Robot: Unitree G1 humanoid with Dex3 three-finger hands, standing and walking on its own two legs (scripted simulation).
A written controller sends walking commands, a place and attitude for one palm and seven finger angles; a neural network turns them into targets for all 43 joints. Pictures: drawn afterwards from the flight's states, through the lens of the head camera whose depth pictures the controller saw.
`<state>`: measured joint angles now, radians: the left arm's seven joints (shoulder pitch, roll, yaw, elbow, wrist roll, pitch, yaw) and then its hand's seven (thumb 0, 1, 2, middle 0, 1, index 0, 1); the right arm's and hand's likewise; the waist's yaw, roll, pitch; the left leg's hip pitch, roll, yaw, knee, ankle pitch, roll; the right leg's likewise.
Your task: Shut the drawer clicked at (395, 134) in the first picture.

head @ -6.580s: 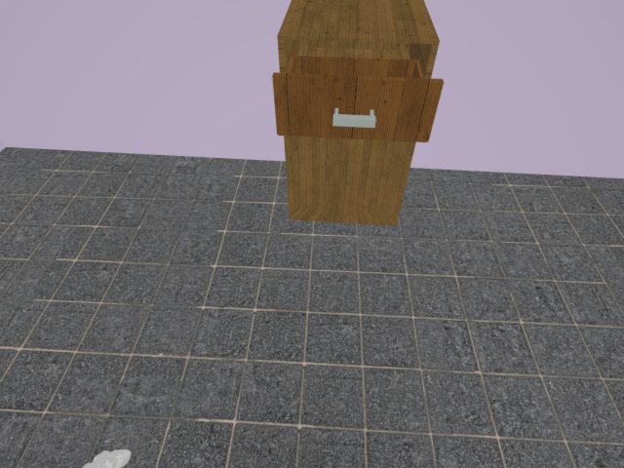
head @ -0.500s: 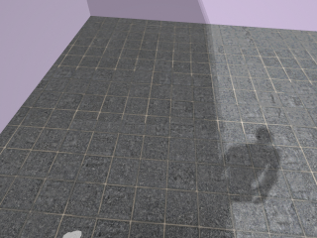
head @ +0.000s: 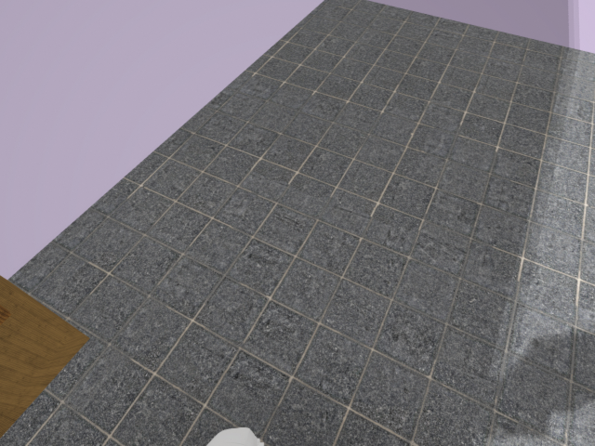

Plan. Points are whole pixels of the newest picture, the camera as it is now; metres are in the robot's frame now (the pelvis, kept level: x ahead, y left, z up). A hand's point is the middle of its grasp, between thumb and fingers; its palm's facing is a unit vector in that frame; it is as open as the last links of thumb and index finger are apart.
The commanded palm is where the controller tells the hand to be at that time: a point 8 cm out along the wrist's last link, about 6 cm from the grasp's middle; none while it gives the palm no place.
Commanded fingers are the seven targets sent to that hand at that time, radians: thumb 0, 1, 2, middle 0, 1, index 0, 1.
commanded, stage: turn to face it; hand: left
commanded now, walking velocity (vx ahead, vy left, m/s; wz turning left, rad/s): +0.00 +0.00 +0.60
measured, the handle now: out of the picture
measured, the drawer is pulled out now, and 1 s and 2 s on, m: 0.26 0.26 0.26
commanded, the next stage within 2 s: take the last steps up to it in 1.70 s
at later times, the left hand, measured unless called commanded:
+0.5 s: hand (144, 445) +0.12 +0.24 -0.14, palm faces +0.28 -0.92 -0.28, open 7.3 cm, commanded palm none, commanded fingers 0.00 0.90 0.90 -0.20 -0.30 -0.20 -0.30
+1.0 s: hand out of the picture -0.07 +0.21 -0.19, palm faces +0.62 -0.75 -0.25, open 7.3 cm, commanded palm none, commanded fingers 0.00 0.90 0.90 -0.20 -0.30 -0.20 -0.30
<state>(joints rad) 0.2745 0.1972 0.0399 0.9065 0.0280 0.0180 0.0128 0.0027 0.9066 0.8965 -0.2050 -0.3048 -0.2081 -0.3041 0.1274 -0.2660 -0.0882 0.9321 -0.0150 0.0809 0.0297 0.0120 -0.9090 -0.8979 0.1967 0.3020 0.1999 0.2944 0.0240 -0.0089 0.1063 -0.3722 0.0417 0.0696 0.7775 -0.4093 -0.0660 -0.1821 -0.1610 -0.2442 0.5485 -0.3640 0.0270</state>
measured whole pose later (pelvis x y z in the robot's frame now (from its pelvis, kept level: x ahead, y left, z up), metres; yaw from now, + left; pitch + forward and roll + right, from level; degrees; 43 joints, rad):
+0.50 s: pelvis +0.04 +0.00 -0.01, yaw +17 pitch +1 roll +1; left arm 0.11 0.23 0.04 0.83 0.00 0.03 0.01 0.00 0.91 0.90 -0.20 -0.30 -0.20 -0.30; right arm 0.22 -0.23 -0.07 0.92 -0.02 0.05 0.00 0.01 -0.90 -0.90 0.20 0.30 0.21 0.30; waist -0.03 0.03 0.07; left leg -0.26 -0.07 -0.15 0.56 -0.32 0.00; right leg -0.32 -0.03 -0.01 0.61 -0.30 0.09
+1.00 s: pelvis +0.04 +0.03 -0.02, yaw +37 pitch +0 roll +0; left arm 0.29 0.25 0.06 0.91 0.02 0.04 0.01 0.00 0.91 0.90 -0.20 -0.30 -0.21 -0.30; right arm 0.12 -0.25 -0.08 0.90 -0.02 0.04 0.03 0.01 -0.91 -0.90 0.20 0.30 0.20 0.29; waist 0.02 -0.04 0.09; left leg -0.32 0.01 0.09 0.64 -0.31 0.02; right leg -0.27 -0.20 -0.26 0.75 -0.46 0.06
